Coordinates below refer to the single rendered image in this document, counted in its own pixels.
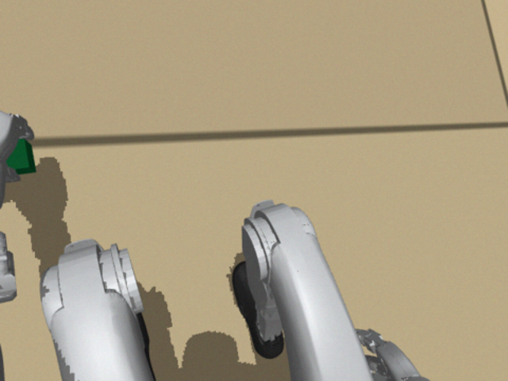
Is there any left robot arm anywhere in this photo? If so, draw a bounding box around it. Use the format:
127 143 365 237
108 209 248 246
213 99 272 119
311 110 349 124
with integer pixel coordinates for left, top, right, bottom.
0 163 17 381

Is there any right robot foot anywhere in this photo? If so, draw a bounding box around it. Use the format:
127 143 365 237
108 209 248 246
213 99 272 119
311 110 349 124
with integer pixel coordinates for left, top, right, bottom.
232 261 284 359

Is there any small box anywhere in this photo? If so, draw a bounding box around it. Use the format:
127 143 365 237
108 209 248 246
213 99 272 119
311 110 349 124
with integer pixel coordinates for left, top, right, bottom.
6 139 36 175

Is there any right robot hand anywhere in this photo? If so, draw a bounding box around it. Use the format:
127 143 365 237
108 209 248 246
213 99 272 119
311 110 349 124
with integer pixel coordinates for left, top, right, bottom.
355 329 421 381

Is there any left robot hand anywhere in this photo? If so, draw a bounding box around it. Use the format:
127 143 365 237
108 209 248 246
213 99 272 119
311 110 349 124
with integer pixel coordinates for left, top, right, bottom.
0 110 34 183

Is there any left robot foot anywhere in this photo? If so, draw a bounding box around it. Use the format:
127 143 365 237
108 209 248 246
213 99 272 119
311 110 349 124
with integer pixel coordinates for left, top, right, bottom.
137 312 156 381

